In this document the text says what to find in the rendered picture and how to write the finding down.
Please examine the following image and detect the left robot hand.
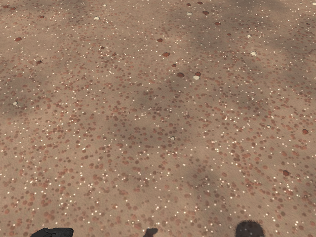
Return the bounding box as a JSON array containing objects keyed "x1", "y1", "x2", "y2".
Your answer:
[{"x1": 31, "y1": 227, "x2": 74, "y2": 237}]

